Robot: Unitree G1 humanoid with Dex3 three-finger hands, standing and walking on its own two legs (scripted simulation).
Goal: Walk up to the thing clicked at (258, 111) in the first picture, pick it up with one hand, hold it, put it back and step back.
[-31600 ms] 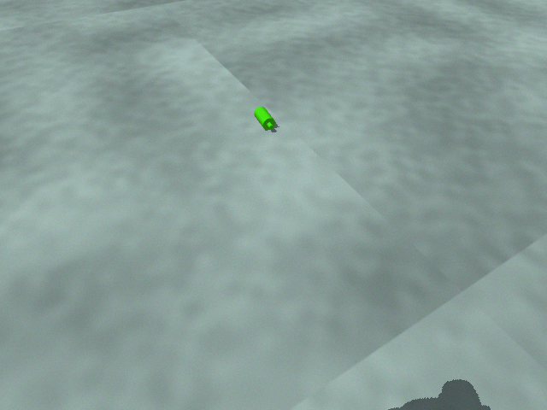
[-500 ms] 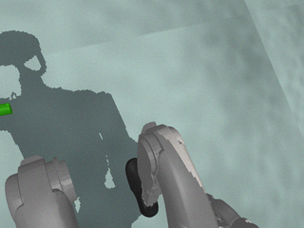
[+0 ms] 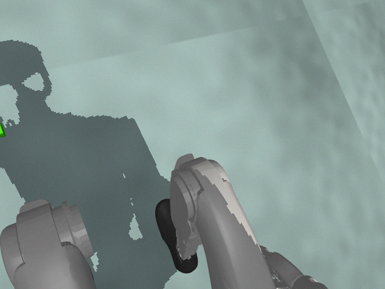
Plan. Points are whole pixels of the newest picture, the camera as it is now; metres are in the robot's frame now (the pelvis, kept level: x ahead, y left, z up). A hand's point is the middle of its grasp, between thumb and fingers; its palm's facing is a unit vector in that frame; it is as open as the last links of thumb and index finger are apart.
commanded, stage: open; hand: left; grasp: from above
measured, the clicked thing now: out of the picture +0.45 +0.33 -0.26
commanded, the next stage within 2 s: withdraw in 0.46 s
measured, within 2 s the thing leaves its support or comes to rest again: neither
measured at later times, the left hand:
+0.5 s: hand out of the picture +0.42 +0.34 -0.23, palm faces -0.44 -0.14 -0.89, open 14.1 cm
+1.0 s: hand out of the picture +0.44 +0.38 -0.12, palm faces -0.34 -0.07 -0.94, open 14.0 cm
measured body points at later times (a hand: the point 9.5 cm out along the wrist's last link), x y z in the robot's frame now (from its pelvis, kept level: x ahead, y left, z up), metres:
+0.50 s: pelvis +0.00 +0.00 +0.00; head +0.26 +0.13 +0.35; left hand +0.44 +0.35 -0.18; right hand +0.08 -0.26 -0.06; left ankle +0.06 +0.12 -0.26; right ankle +0.12 -0.13 -0.26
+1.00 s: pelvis +0.01 +0.00 +0.03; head +0.23 +0.10 +0.40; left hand +0.45 +0.38 -0.07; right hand +0.09 -0.26 -0.07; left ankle +0.06 +0.12 -0.26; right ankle +0.12 -0.13 -0.26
